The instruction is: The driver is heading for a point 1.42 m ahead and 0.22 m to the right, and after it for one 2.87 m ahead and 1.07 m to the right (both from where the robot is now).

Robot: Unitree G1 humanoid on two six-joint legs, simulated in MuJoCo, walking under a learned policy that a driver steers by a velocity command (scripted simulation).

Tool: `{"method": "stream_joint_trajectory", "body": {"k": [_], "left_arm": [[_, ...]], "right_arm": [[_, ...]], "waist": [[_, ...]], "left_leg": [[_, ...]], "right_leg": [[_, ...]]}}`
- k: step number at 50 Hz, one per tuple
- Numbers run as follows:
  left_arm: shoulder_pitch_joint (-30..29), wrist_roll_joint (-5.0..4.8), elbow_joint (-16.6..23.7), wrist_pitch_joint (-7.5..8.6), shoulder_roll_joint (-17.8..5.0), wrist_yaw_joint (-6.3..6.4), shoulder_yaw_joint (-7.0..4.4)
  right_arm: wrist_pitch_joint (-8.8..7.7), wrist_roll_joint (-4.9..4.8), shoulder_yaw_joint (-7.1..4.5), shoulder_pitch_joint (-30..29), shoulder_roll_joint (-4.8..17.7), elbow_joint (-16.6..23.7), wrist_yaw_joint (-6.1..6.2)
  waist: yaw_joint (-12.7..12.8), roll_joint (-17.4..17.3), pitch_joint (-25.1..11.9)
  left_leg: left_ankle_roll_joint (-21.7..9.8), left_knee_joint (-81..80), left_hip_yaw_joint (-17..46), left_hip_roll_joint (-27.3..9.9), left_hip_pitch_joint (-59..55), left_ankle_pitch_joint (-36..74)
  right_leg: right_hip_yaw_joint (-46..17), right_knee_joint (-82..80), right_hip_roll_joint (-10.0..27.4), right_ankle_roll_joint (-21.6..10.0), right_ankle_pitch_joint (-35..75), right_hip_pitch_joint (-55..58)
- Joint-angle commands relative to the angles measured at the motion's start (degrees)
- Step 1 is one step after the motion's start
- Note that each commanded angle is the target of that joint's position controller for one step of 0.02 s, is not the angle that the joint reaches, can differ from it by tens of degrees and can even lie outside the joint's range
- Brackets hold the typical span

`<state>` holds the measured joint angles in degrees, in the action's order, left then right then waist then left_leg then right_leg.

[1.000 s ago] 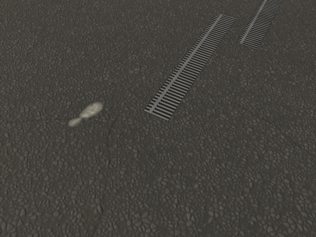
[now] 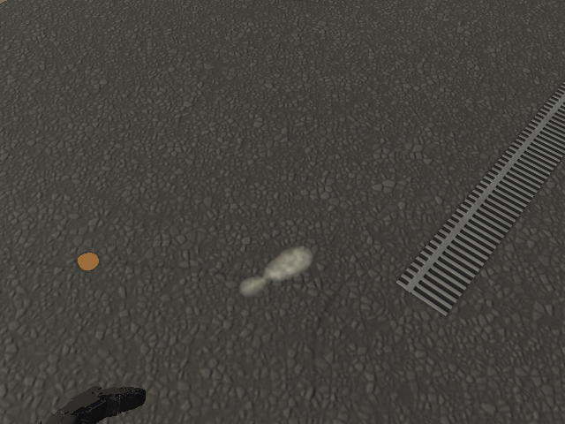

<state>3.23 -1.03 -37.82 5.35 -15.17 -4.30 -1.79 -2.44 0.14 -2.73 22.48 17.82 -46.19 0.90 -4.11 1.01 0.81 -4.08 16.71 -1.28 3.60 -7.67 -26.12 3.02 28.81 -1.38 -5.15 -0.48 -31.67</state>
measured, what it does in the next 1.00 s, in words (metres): walks ahead, turning right: right foot, then left foot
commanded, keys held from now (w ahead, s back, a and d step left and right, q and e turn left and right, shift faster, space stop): w+e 0.50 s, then w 0.36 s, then w+q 0.14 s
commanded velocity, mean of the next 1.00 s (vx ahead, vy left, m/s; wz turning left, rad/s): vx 0.50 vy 0.00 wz -0.34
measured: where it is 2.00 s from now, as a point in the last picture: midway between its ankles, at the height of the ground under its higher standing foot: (317, 202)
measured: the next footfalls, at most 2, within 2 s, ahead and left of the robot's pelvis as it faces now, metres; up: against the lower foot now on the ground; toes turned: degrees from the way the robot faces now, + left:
right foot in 0.02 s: +0.19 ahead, -0.09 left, +0.00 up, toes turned -2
left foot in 0.46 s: +0.49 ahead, +0.10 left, +0.00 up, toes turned -20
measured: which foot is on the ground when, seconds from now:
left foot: down 0.00-0.04, up 0.06-0.44, down 0.46-0.96, up 0.98-1.00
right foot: up 0.00-0.00, down 0.02-0.46, up 0.48-0.94, down 0.96-1.00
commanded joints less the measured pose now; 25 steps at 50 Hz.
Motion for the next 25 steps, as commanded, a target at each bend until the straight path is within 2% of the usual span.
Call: {"method": "stream_joint_trajectory", "body": {"k": [1, 2, 3, 4, 5, 6, 7, 9, 10, 12, 14, 15, 17, 18, 20, 21, 22, 23, 24, 25], "left_arm": [[16.2, 0.17, 1.1, 0.20, -12.2, 1.16, -4.62], [21.4, 0.22, 0.4, 0.12, -17.8, 1.33, -5.94], [22.8, -0.59, -0.3, -0.27, -12.4, 1.88, -4.84], [19.5, -0.29, 0.2, -0.74, -11.0, 2.52, -4.23], [15.6, 0.00, 1.1, -1.03, -10.3, 2.81, -3.97], [12.6, 0.30, 1.6, -1.17, -9.4, 2.89, -3.58], [10.7, 1.01, 2.4, -1.06, -8.6, 3.08, -3.19], [8.7, 0.75, 2.8, -1.07, -8.4, 3.42, -3.23], [8.6, 0.55, 2.5, -0.98, -8.8, 3.63, -3.32], [9.0, 0.30, 1.9, -0.99, -10.6, 4.17, -3.89], [11.0, -0.17, 1.0, -1.44, -11.3, 4.61, -4.23], [12.9, -0.32, 0.4, -1.72, -11.5, 4.75, -4.33], [15.2, -0.80, -0.6, -2.24, -11.8, 4.93, -4.47], [15.7, -0.98, -0.8, -2.44, -11.5, 5.04, -4.43], [15.7, -0.68, -0.8, -2.76, -11.1, 5.11, -4.42], [15.2, -0.47, -0.6, -2.97, -10.7, 5.06, -4.37], [15.4, -0.17, -0.5, -3.00, -8.9, 4.92, -3.82], [16.0, 0.47, 0.4, -2.76, -4.9, 4.53, -2.40], [23.5, -0.61, 2.1, -2.08, -0.9, 4.38, -1.08], [23.6, -1.63, 1.7, -1.97, -5.9, 4.52, -1.76]], "right_arm": [[0.12, 0.79, -1.94, -1.8, 9.9, 4.7, 1.27], [-1.20, 1.57, 0.21, 4.8, 2.9, 6.5, 0.35], [-3.19, 0.87, 0.20, 2.5, 5.7, 6.1, -0.65], [-4.59, -1.77, -0.62, -4.7, 8.3, 8.9, -1.57], [-5.50, -1.84, -0.18, -8.2, 8.0, 10.2, -1.71], [-5.75, -0.52, -0.33, -9.6, 7.4, 10.4, -1.52], [-5.30, 0.28, -0.67, -8.5, 7.4, 10.5, -1.35], [-4.05, 0.78, -0.47, -5.8, 6.2, 10.1, -1.10], [-3.55, 1.00, -0.20, -5.7, 5.4, 10.2, -0.90], [-3.30, 1.33, 0.62, -9.6, 3.6, 11.6, -0.64], [-3.61, 1.19, 1.17, -15.1, 2.2, 12.6, -0.84], [-3.82, 0.76, 1.12, -17.3, 2.3, 13.0, -1.01], [-4.11, -0.25, 0.60, -19.4, 3.6, 13.6, -1.31], [-4.24, -0.52, 0.16, -19.5, 4.6, 13.7, -1.41], [-4.53, -0.81, -0.85, -18.1, 6.3, 13.6, -1.56], [-4.71, -0.86, -1.37, -15.8, 6.8, 13.1, -1.54], [-4.86, -0.61, -2.15, -11.5, 7.7, 12.2, -1.29], [-5.08, 0.42, -3.05, -4.4, 10.4, 11.8, -0.85], [-4.24, 1.53, -4.33, 0.8, 15.6, 10.4, -0.80], [-3.82, 0.41, -3.93, 1.7, 12.4, 9.9, -1.29]], "waist": [[12.0, -5.0, -13.7], [8.7, 10.0, -22.0], [11.0, 7.5, -26.2], [11.4, 5.4, -16.3], [9.7, -0.2, -9.8], [7.3, -3.6, -4.5], [4.9, -2.3, -2.7], [2.4, 0.6, -1.5], [2.1, 1.0, -0.9], [3.0, 1.5, 0.3], [5.6, 1.9, 0.2], [6.9, 2.1, -0.4], [7.7, 3.2, -1.1], [7.4, 3.7, -1.5], [6.0, 4.9, -2.0], [4.5, 5.4, -2.3], [2.1, 5.1, -4.1], [-1.1, 0.2, -10.5], [1.4, -18.0, -18.5], [0.6, -18.7, -17.4]], "left_leg": [[-0.7, 33.7, -0.5, -13.6, 12.8, 67.7], [5.2, 59.8, 0.1, -2.1, 40.5, 20.6], [4.7, 65.4, 8.5, 0.6, 48.3, -3.6], [3.9, 65.1, 10.0, -3.2, 53.6, 0.2], [3.2, 60.4, 8.8, -5.7, 53.0, 4.1], [3.6, 55.0, 7.8, -7.1, 50.9, 6.0], [4.1, 51.9, 7.6, -8.5, 47.1, 7.2], [6.2, 47.1, 6.4, -9.3, 43.5, 7.6], [7.3, 44.0, 5.4, -9.3, 42.3, 8.3], [8.8, 34.9, 3.8, -8.5, 39.6, 15.3], [9.1, 24.3, 3.1, -6.4, 35.3, 25.8], [9.3, 20.7, 3.2, -5.1, 33.5, 29.9], [9.1, 16.2, 4.8, -4.2, 32.0, 31.8], [8.6, 14.5, 6.1, -4.5, 31.6, 30.9], [7.0, 13.1, 6.9, -4.7, 29.9, 26.3], [5.7, 12.1, 6.3, -4.6, 26.8, 23.7], [4.0, 10.7, 5.8, -5.2, 20.3, 22.0], [0.5, 10.5, 13.0, -13.2, 8.4, 17.5], [-8.5, 5.1, 38.3, -26.5, -9.6, 4.9], [-9.9, 0.8, 49.9, -28.8, -9.5, -9.8]], "right_leg": [[-5.8, 0.8, 1.8, -6.6, 0.0, 31.3], [-36.9, 0.8, 18.3, -18.8, -8.1, 56.4], [-49.5, -7.8, 20.4, -19.0, -14.5, 60.4], [-41.0, -10.1, 18.5, -15.6, -17.1, 53.3], [-35.0, -11.8, 16.5, -13.8, -14.5, 43.5], [-30.9, -13.5, 14.2, -12.9, -9.0, 34.4], [-27.7, -15.2, 12.3, -12.7, -3.9, 28.0], [-24.3, -17.1, 10.3, -13.3, 1.0, 20.5], [-21.9, -17.4, 9.6, -13.3, 3.6, 17.2], [-17.5, -17.5, 6.9, -11.8, 4.6, 11.9], [-15.2, -16.2, 4.2, -9.1, 0.7, 9.6], [-16.0, -15.6, 4.3, -8.3, -1.4, 10.2], [-19.0, -13.4, 5.5, -7.1, -5.8, 13.2], [-21.1, -11.5, 6.4, -6.4, -8.0, 15.4], [-24.9, -7.3, 8.2, -5.0, -10.0, 19.0], [-25.7, -4.7, 8.0, -4.1, -10.0, 19.2], [-24.8, 0.1, 6.0, -2.5, -9.3, 18.1], [-20.8, 14.3, 2.5, -0.3, -13.9, 13.6], [-12.1, 34.5, -5.3, 3.5, -32.4, -4.4], [-12.6, 44.4, -1.2, 4.4, -32.7, -13.2]]}}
